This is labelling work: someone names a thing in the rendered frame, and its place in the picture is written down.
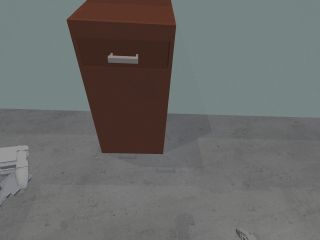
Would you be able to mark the cabinet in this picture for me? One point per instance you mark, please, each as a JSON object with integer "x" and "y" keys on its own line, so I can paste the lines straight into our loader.
{"x": 129, "y": 106}

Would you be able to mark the robot right hand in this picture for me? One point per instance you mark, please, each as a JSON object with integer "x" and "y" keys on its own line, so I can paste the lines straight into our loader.
{"x": 244, "y": 235}

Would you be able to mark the drawer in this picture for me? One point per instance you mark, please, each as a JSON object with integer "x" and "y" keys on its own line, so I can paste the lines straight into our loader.
{"x": 152, "y": 54}

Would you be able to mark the robot left hand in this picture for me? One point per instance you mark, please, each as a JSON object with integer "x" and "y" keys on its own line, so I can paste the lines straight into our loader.
{"x": 14, "y": 165}

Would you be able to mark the handle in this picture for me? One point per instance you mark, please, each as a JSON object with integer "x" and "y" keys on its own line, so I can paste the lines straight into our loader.
{"x": 123, "y": 59}

